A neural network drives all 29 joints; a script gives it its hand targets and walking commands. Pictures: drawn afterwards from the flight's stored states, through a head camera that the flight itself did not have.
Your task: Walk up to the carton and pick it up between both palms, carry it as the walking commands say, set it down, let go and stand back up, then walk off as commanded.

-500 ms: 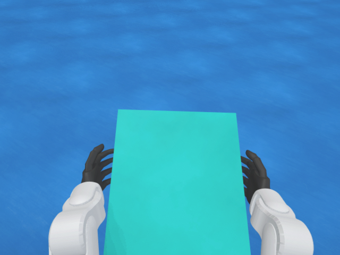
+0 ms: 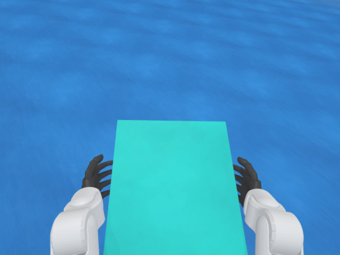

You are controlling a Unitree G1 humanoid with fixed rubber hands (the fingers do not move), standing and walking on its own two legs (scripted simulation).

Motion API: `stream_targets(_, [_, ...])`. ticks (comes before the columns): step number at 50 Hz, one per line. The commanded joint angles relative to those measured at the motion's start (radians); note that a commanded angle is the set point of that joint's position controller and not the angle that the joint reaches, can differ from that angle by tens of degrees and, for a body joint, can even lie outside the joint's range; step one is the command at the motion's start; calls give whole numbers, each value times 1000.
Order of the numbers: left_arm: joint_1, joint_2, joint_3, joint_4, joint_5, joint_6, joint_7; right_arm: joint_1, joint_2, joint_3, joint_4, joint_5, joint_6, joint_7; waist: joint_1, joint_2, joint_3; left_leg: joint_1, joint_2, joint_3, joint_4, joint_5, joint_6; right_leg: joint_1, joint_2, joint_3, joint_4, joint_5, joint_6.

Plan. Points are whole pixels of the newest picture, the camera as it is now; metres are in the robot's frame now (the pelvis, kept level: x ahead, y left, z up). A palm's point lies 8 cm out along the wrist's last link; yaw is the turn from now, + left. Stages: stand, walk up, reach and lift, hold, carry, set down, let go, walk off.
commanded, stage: carry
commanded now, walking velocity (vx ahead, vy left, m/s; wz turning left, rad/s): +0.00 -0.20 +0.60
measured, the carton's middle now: (169, 199) +0.26 +0.02 +0.01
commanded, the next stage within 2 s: none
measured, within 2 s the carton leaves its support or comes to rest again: neither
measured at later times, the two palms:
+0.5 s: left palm (136, 241) +0.13 +0.08 +0.12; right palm (299, 212) +0.21 -0.24 +0.09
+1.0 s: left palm out of the picture +0.01 +0.04 +0.11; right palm (309, 219) +0.18 -0.23 +0.12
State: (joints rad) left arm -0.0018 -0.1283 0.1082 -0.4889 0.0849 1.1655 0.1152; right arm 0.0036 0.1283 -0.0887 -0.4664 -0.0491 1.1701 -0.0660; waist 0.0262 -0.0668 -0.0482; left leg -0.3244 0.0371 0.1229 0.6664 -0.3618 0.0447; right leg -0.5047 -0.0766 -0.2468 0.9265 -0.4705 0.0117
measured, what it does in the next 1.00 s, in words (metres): steps to the right, turning left: right foot, then left foot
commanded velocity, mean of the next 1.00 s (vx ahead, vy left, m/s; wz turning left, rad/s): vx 0.00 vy -0.20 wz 0.60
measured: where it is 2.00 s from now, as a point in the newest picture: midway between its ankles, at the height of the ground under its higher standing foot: outside the picture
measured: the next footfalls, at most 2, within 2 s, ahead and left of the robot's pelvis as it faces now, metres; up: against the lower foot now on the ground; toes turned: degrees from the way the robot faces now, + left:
right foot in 0.30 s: +0.02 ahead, -0.22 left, +0.00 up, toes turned +4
left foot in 0.68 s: -0.08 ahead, -0.08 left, +0.00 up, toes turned +35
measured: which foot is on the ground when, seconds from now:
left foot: down 0.00-0.32, up 0.34-0.66, down 0.68-1.00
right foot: up 0.00-0.28, down 0.30-0.68, up 0.70-1.00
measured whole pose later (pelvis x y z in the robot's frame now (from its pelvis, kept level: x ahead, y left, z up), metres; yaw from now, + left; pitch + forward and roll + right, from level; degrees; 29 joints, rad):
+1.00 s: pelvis -0.10 -0.23 +0.02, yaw +34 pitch +3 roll -3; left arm 0.00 -0.13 0.08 -0.56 0.06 1.13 0.12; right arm 0.05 0.13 -0.08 -0.58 -0.05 1.15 -0.07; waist 0.00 -0.01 -0.06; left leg -0.37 0.05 0.00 0.46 -0.14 0.01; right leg -0.48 -0.07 -0.02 0.87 -0.41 0.08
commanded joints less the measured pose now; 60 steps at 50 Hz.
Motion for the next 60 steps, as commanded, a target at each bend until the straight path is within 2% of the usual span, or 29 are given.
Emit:
stream_targets(1, [-441,-943,-774,-127,-378,-16,-138,-424,869,660,-228,319,-32,114,-32,156,-233,215,285,-289,-315,435,90,-163,-56,250,210,101,66])
stream_targets(3, [-416,-931,-766,-114,-361,-20,-136,-417,851,661,-236,308,-36,109,-35,202,-234,226,229,-256,-290,551,74,-114,-8,200,117,101,83])
stream_targets(7, [-376,-882,-767,-139,-346,-15,-122,-368,797,664,-254,290,-22,97,-43,283,-234,195,237,-317,-275,634,82,-6,28,167,-84,76,77])
stream_targets(9, [-321,-849,-757,-137,-332,-3,-113,-332,763,669,-274,297,-12,96,-46,381,-216,159,215,-335,-302,487,68,50,60,139,-197,53,79])
stream_targets(10, [-306,-814,-739,-132,-314,0,-108,-339,758,681,-262,306,-3,97,-46,344,-254,170,219,-362,-296,438,58,88,75,141,-231,52,73])
stream_targets(12, [-277,-809,-732,-131,-303,7,-107,-332,739,693,-288,304,-3,95,-35,389,-263,111,206,-368,-261,423,31,174,75,148,-373,98,65])
stream_targets(14, [-280,-808,-712,-147,-300,12,-108,-364,760,717,-300,322,3,90,-19,262,-315,5,147,-287,-102,392,-23,419,-9,191,-636,200,56])
stream_targets(16, [-302,-798,-712,-163,-298,12,-114,-405,752,728,-329,317,9,89,-27,-203,-224,-347,-29,-69,261,-162,-87,481,-318,437,-645,384,-50])
stream_targets(17, [-300,-799,-700,-155,-285,6,-121,-444,759,755,-342,330,11,101,-12,-245,-229,-349,7,-79,426,-256,-75,393,-369,429,-605,444,-141])
stream_targets(19, [-273,-828,-661,-107,-287,5,-128,-431,789,745,-280,332,18,96,-9,-100,-175,-314,31,-111,564,-145,-66,337,-260,295,-601,471,-118])
stream_targets(23, [-298,-813,-645,-115,-298,-5,-137,-461,797,766,-274,344,17,87,-17,-154,-164,-312,45,-41,493,-78,-78,415,-186,168,-532,503,-111])
stream_targets(26, [-255,-798,-637,-85,-288,-1,-134,-467,771,755,-256,338,22,83,-12,-172,-197,-259,29,6,366,-103,-65,393,-222,179,-521,446,-157])
stream_targets(28, [-290,-810,-674,-117,-309,2,-133,-441,764,729,-249,331,25,84,-10,-155,-208,-212,26,32,249,-141,-61,397,-250,150,-474,557,-181])
stream_targets(30, [-312,-797,-704,-139,-323,7,-124,-374,748,684,-194,311,28,82,-5,-93,-258,-108,0,63,117,-166,-46,379,-291,173,-450,618,-195])
stream_targets(32, [-347,-822,-733,-143,-324,14,-114,-367,756,658,-165,303,29,95,-23,19,-276,40,-31,109,-119,28,-42,310,-265,117,-406,455,-144])
stream_targets(33, [-405,-827,-754,-177,-333,13,-113,-391,777,655,-169,308,21,100,-51,130,-277,219,48,-4,-290,182,-15,156,-246,68,-288,356,-74])
stream_targets(34, [-431,-831,-766,-183,-343,23,-114,-348,758,627,-142,285,19,97,-61,432,-234,372,342,-439,-375,426,73,-165,-115,12,-41,-2,22])
stream_targets(35, [-408,-815,-744,-167,-324,23,-118,-304,773,626,-105,277,16,99,-49,423,-204,349,498,-727,-382,713,184,-281,14,141,150,-203,63])
stream_targets(36, [-459,-877,-773,-186,-353,21,-124,-292,813,613,-121,264,0,105,-58,288,-207,316,442,-619,-325,850,207,-229,-16,245,249,-150,54])
stream_targets(37, [-510,-910,-804,-197,-369,7,-130,-306,838,611,-128,260,-10,112,-50,249,-220,326,386,-512,-286,845,165,-242,-26,271,282,-65,50])
stream_targets(38, [-496,-932,-801,-178,-382,-2,-136,-351,865,625,-152,288,-17,117,-44,158,-235,288,338,-416,-319,595,126,-210,-46,302,292,-2,56])
stream_targets(40, [-443,-967,-766,-120,-369,-9,-139,-453,870,648,-238,314,-35,116,-33,171,-246,191,258,-275,-357,311,85,-145,-40,262,251,90,62])
stream_targets(45, [-361,-922,-763,-147,-346,-22,-120,-375,832,671,-253,300,-37,106,-40,221,-276,212,217,-302,-340,454,88,-32,14,196,7,61,71])
stream_targets(52, [-318,-815,-739,-147,-313,16,-100,-342,736,671,-253,282,2,91,-40,384,-243,87,205,-396,-369,215,35,153,57,187,-329,46,47])
stream_targets(54, [-261,-803,-711,-120,-298,20,-103,-365,736,706,-279,288,4,81,-8,292,-297,15,155,-332,-219,197,-20,348,-7,234,-645,135,35])
stream_targets(55, [-287,-792,-695,-130,-292,21,-105,-364,742,726,-279,301,9,82,-19,76,-254,-111,50,-194,-74,116,-47,419,-102,310,-727,85,19])
stream_targets(56, [-289,-808,-704,-119,-297,23,-113,-397,728,724,-303,290,10,79,-19,-160,-202,-283,-56,-82,143,-82,-78,396,-282,477,-733,99,-45])
stream_targets(57, [-306,-801,-690,-99,-281,24,-116,-478,729,730,-308,299,13,78,-11,-214,-148,-361,-32,-65,343,-224,-73,313,-359,442,-696,102,-135])
stream_targets(60, [-347,-854,-674,-125,-310,10,-127,-478,813,751,-259,336,25,94,-9,-94,-131,-276,12,-99,530,-104,-65,219,-235,261,-637,194,-148])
